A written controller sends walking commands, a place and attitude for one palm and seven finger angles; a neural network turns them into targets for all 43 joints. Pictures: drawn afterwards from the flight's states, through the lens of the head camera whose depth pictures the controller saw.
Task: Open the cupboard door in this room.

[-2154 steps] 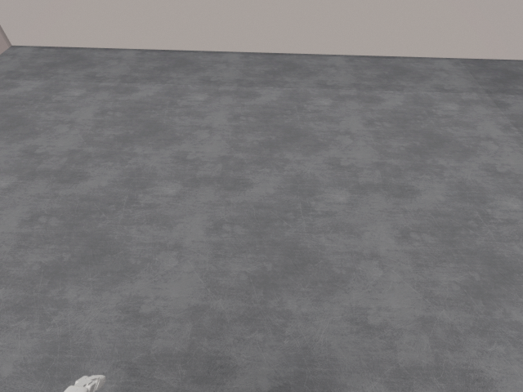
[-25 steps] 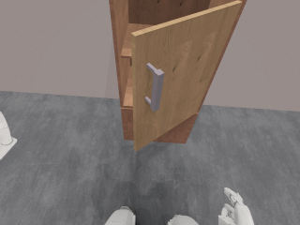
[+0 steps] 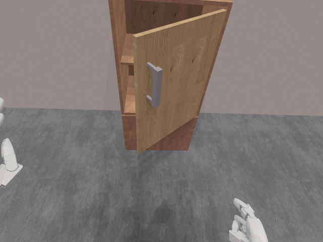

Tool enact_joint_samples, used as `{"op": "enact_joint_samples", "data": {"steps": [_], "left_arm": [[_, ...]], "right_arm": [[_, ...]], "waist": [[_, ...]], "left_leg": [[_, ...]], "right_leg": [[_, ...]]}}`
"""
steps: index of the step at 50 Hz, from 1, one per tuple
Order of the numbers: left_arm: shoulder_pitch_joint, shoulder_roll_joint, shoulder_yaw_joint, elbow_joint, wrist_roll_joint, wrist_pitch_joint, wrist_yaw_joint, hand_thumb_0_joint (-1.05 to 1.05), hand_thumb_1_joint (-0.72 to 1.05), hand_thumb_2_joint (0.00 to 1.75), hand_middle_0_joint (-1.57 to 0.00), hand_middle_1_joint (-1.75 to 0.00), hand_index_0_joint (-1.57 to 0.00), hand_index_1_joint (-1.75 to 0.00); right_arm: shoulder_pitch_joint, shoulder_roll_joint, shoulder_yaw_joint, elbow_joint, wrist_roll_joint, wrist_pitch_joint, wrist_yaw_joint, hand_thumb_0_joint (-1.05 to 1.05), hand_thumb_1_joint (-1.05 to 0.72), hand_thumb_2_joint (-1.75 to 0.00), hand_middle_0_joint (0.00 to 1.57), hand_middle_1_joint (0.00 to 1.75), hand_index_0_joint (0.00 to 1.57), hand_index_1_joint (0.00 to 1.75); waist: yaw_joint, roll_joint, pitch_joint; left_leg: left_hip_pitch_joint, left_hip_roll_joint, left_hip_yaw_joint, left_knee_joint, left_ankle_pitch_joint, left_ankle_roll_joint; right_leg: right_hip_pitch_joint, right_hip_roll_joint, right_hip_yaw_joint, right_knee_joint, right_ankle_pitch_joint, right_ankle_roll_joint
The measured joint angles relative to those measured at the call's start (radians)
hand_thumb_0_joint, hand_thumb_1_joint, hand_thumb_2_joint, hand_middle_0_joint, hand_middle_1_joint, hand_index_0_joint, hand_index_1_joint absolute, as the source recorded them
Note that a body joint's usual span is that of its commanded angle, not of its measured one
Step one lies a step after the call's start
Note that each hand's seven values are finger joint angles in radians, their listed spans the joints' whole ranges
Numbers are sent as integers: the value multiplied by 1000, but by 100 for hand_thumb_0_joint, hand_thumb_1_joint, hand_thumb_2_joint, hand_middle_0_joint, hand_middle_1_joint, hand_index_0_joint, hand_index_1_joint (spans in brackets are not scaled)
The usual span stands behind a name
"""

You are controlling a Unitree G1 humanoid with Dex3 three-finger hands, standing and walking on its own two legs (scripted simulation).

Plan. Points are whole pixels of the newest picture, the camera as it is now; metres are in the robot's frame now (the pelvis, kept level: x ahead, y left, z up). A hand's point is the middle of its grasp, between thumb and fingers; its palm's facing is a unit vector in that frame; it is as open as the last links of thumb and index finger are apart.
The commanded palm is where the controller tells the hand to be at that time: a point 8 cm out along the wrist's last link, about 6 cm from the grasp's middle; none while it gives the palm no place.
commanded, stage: stop stepping back and stand still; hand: left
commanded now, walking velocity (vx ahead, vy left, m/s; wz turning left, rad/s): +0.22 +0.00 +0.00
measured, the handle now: (152, 85) +0.59 +0.06 +0.06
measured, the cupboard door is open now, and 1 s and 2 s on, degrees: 39 39 39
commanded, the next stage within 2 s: let the arm hang, fingers relaxed in 0.36 s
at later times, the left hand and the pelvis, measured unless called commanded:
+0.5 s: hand (25, 186) +0.18 +0.25 +0.14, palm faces +0.36 -0.80 -0.48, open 7.4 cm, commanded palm none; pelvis -0.03 +0.00 -0.01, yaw +0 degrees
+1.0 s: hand out of the picture -0.10 +0.21 -0.17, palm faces +0.08 -0.97 -0.21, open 7.2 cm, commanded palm none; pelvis -0.04 +0.03 +0.00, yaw +2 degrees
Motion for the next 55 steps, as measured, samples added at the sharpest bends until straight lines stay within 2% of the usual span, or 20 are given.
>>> {"op": "enact_joint_samples", "data": {"steps": [4, 5, 8, 10, 12, 14, 18, 21, 23, 24, 25, 27, 30, 34, 36, 37, 39, 43, 49, 55], "left_arm": [[56, 14, -5, -3, 7, 0, 3, 2, 89, 90, -21, -30, -21, -30], [53, 13, -7, 5, 9, 1, 1, 2, 89, 90, -21, -30, -21, -30], [35, 1, -20, 28, 6, 4, -6, 2, 89, 90, -21, -30, -21, -30], [21, -20, -28, 63, 5, -9, -7, 2, 89, 90, -21, -30, -21, -30], [-1, -42, -33, 105, 10, -21, -6, 2, 89, 90, -21, -30, -21, -30], [-28, -55, -38, 138, 15, -31, -3, 2, 89, 90, -21, -30, -21, -30], [-48, -62, -44, 137, 18, -39, 3, 2, 89, 90, -21, -30, -21, -30], [-25, -58, -40, 79, 11, -48, 4, 2, 89, 90, -21, -30, -21, -30], [-19, -38, -28, 61, 7, -57, 2, 2, 89, 90, -21, -30, -21, -30], [-39, -29, -43, 105, 27, -62, -15, 2, 89, 90, -21, -30, -21, -30], [-83, -26, -80, 188, 43, -38, -45, 1, 89, 90, -21, -30, -21, -30], [-181, -49, -169, 415, 59, 53, -93, 1, 89, 90, -21, -30, -21, -30], [-289, -130, -280, 807, 72, 171, -133, 1, 90, 90, -20, -30, -20, -30], [-305, -227, -394, 1189, 72, 225, -154, 1, 91, 90, -20, -30, -20, -30], [-288, -268, -426, 1325, 67, 231, -155, 1, 91, 90, -20, -30, -20, -30], [-285, -276, -399, 1371, 50, 223, -132, 0, 95, 90, -20, -30, -20, -30], [-282, -256, -383, 1444, 48, 217, -121, -2, 101, 90, -21, -30, -21, -30], [-254, -235, -395, 1561, 51, 211, -135, -2, 101, 90, -21, -30, -21, -30], [-219, -232, -410, 1674, 51, 202, -140, 0, 95, 90, -20, -30, -20, -30], [-222, -246, -418, 1714, 50, 194, -137, 1, 92, 90, -20, -30, -20, -30]], "right_arm": [[29, 2, 1, -3, -1, 20, -4, 1, -90, -90, 21, 30, 20, 30], [28, -3, -2, 0, -3, 29, -6, 1, -90, -90, 21, 30, 20, 30], [25, -23, -14, 37, -4, 58, -5, 1, -90, -90, 21, 30, 20, 30], [39, -34, -20, 68, -1, 66, -3, 2, -90, -90, 21, 30, 20, 30], [58, -44, -26, 87, 4, 65, -9, 2, -90, -90, 21, 30, 20, 30], [73, -52, -31, 97, 7, 58, -18, 2, -90, -90, 21, 30, 20, 30], [87, -66, -41, 93, 7, 41, -26, 2, -90, -90, 21, 29, 20, 30], [85, -84, -50, 66, 6, 29, -24, 2, -90, -90, 20, 29, 20, 30], [61, -72, -56, 66, 11, 33, -22, 2, -90, -90, 20, 29, 20, 30], [52, -76, -60, 80, 12, 24, -4, 2, -90, -90, 20, 29, 20, 30], [40, -86, -64, 98, 12, 31, 17, 2, -90, -90, 20, 29, 20, 30], [10, -106, -61, 135, 3, 73, 41, 1, -90, -90, 20, 29, 20, 30], [-35, -106, -42, 193, -11, 128, 54, 1, -90, -90, 20, 29, 20, 30], [-50, -51, -22, 251, -17, 178, 60, 1, -90, -90, 20, 29, 20, 30], [-45, -19, -16, 287, -16, 189, 58, 1, -90, -90, 20, 29, 20, 30], [-37, -1, -12, 308, -16, 190, 56, 1, -90, -90, 20, 29, 20, 30], [-16, 22, -10, 351, -13, 191, 47, 1, -91, -90, 20, 29, 20, 30], [4, 4, -25, 417, -10, 197, 31, 0, -94, -90, 21, 29, 20, 30], [31, -15, -25, 486, -5, 195, 28, 0, -92, -90, 20, 29, 20, 30], [50, -3, -18, 524, -3, 189, 28, 1, -91, -90, 20, 29, 20, 30]], "waist": [[-1, 9, -28], [2, 19, -26], [32, 42, -19], [44, 40, -33], [44, 37, -44], [37, 32, -47], [23, 22, -40], [13, 50, -27], [9, 36, -6], [10, 42, -14], [16, 53, -23], [21, 74, -46], [17, 102, -50], [4, 85, -11], [5, 54, 20], [11, 35, 31], [28, 15, 44], [41, 28, 54], [41, 52, 57], [36, 69, 48]], "left_leg": [[-34, 0, 5, 4, -46, -13], [-58, 3, 4, 37, -82, -16], [-152, 2, -27, 297, -219, -29], [-195, -3, -33, 470, -221, -34], [-198, 2, -25, 525, -206, -34], [-170, 12, -10, 481, -202, -27], [-62, 25, 17, 271, -202, -8], [39, 40, -4, 96, -140, 6], [43, 34, -3, 107, -128, -30], [25, 31, -4, 125, -137, -39], [5, 24, -7, 143, -145, -41], [-33, 1, -9, 175, -157, -34], [-59, -14, -18, 212, -169, -25], [-40, -2, -34, 237, -219, -24], [-15, 3, -34, 210, -166, -30], [-6, 3, -36, 198, -161, -33], [8, 5, -42, 167, -155, -34], [26, 5, -44, 110, -125, -23], [52, -12, -34, 46, -91, -7], [71, -26, -21, 17, -76, 4]], "right_leg": [[90, -1, -59, -157, -2, -21], [96, 5, -62, -195, 50, -50], [75, 17, -56, -191, 160, -96], [76, 14, -44, -195, 156, -99], [84, 7, -40, -208, 158, -94], [88, -3, -41, -213, 161, -92], [81, -15, -45, -193, 149, -85], [61, 6, -54, -142, 119, -75], [57, -3, -49, -109, 100, -67], [39, -9, -56, -90, 102, -61], [15, -19, -61, -60, 100, -50], [-27, -40, -55, -8, 73, -37], [-37, -51, -55, 10, 43, -48], [1, -41, -74, -17, 56, -53], [23, -36, -76, -34, 63, -51], [34, -36, -77, -49, 69, -50], [56, -32, -83, -95, 93, -44], [89, -28, -86, -185, 144, -37], [110, -44, -77, -241, 177, -22], [115, -58, -65, -246, 183, -11]]}}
